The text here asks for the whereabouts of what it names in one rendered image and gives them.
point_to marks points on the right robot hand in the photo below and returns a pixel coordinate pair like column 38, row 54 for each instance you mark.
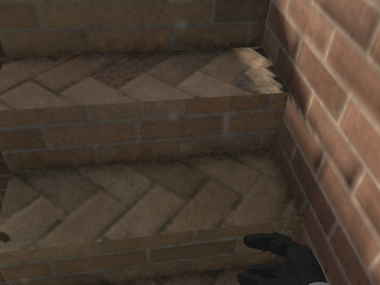
column 302, row 267

